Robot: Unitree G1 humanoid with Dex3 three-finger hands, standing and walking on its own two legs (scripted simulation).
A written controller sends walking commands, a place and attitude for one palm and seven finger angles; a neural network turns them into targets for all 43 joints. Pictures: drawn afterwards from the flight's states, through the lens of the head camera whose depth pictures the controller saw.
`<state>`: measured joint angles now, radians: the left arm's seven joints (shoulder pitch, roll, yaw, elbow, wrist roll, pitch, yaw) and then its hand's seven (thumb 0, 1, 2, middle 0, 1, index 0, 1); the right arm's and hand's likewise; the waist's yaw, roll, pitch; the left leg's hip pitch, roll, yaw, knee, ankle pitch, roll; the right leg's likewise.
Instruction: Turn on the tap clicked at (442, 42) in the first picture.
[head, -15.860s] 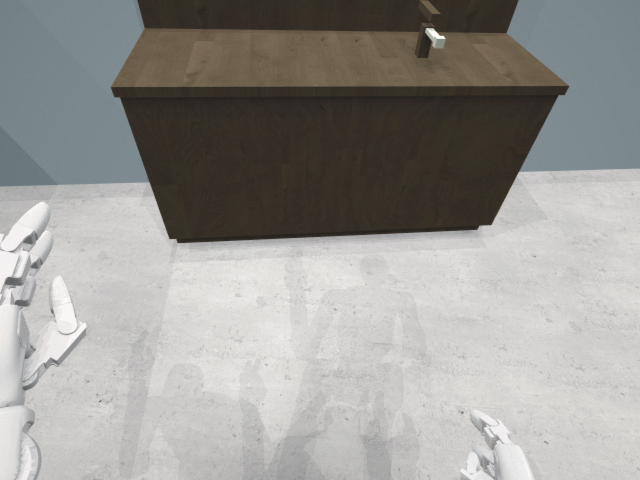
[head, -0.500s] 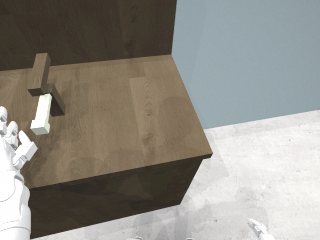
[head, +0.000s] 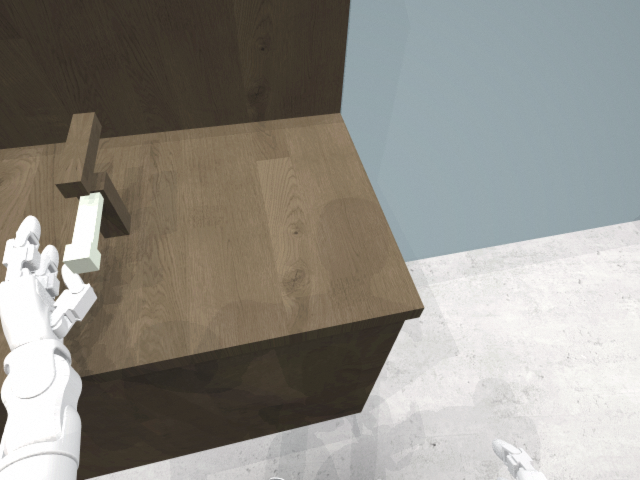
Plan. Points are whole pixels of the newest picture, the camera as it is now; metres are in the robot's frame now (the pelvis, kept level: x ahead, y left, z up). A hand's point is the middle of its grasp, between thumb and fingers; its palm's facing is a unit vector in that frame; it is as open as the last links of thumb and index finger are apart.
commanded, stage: push the lever round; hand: left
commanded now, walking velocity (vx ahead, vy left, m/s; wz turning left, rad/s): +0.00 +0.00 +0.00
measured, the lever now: (82, 257) +0.34 +0.31 +0.08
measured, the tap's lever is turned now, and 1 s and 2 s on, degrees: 1 14 39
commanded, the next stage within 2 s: none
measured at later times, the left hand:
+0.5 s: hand (115, 286) +0.32 +0.27 +0.06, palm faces +0.56 -0.82 -0.08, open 7.8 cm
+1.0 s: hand (147, 277) +0.33 +0.24 +0.06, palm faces +0.65 -0.75 -0.08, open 7.9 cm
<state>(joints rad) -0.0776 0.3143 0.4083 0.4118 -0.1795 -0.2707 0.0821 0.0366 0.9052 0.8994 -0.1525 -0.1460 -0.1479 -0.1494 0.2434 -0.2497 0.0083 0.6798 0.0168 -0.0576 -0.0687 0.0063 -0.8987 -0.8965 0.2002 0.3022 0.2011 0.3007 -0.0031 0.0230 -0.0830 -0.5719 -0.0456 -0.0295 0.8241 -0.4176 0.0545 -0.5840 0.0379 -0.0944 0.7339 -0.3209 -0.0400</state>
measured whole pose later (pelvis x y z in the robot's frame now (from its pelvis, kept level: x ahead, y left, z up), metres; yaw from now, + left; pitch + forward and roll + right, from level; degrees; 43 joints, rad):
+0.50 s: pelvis +0.00 -0.02 +0.00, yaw +0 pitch +10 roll -2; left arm -0.12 0.27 0.38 0.45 -0.16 -0.28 0.18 0.05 0.91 0.90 -0.15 -0.15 -0.15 -0.15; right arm 0.22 -0.25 0.01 0.69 0.01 -0.05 -0.07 0.01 -0.90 -0.90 0.20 0.30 0.20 0.30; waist -0.01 0.02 -0.09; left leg -0.58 -0.04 -0.04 0.83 -0.41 0.03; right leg -0.60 0.05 -0.10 0.75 -0.33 -0.06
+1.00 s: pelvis +0.00 -0.02 +0.00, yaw +1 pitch +10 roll -1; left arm -0.16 0.17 0.30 0.42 -0.08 -0.25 0.42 0.05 0.91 0.90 -0.15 -0.15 -0.14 -0.15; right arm 0.20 -0.24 0.00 0.69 -0.01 -0.02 -0.06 0.01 -0.90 -0.90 0.20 0.30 0.20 0.30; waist -0.01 0.03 -0.10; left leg -0.58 -0.04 -0.04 0.82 -0.41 0.03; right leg -0.60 0.05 -0.11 0.76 -0.33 -0.07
